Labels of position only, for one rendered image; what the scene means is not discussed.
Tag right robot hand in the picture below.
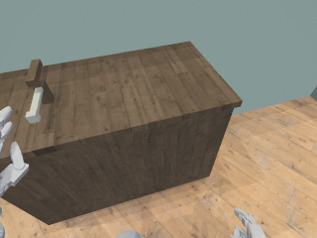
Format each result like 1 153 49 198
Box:
230 207 266 238

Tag tap lever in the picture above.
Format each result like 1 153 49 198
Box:
25 87 44 124

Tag counter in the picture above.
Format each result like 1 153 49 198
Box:
0 41 243 225

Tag left robot hand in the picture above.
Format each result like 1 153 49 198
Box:
0 106 29 197

